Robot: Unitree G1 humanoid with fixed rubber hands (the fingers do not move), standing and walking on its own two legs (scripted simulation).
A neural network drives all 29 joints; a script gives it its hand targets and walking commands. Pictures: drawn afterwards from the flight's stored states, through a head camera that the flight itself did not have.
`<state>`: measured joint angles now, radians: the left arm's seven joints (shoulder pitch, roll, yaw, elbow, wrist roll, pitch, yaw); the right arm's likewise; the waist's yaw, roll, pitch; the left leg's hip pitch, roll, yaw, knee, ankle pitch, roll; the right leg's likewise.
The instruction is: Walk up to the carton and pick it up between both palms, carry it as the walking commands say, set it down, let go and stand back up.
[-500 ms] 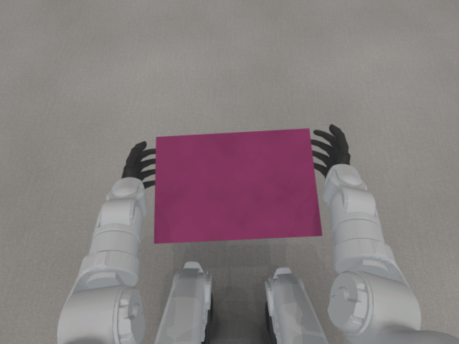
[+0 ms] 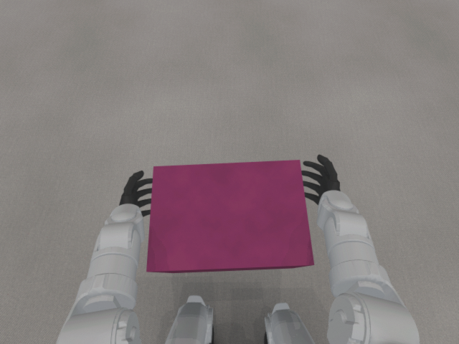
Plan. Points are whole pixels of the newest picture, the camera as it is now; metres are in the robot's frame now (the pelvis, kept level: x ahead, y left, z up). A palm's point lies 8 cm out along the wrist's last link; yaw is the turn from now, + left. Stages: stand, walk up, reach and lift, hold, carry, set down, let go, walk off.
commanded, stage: reach and lift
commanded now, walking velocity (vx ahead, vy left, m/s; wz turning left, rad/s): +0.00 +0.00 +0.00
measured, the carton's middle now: (229, 222) +0.37 +0.03 -0.15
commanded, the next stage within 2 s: none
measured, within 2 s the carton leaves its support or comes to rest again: neither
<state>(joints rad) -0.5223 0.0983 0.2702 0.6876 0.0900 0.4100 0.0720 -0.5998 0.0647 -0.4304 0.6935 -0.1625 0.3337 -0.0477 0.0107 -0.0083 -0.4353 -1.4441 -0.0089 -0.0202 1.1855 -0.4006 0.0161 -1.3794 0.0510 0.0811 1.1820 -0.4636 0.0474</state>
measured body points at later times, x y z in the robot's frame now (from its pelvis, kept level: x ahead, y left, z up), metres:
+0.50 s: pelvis +0.01 -0.01 +0.05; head +0.09 +0.01 +0.50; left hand +0.36 +0.20 +0.01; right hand +0.39 -0.17 +0.03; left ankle +0.06 +0.11 -0.62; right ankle +0.03 -0.15 -0.62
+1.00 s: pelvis +0.01 +0.00 +0.10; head +0.02 +0.01 +0.55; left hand +0.33 +0.21 +0.08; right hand +0.35 -0.17 +0.09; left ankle +0.06 +0.11 -0.62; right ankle +0.03 -0.15 -0.62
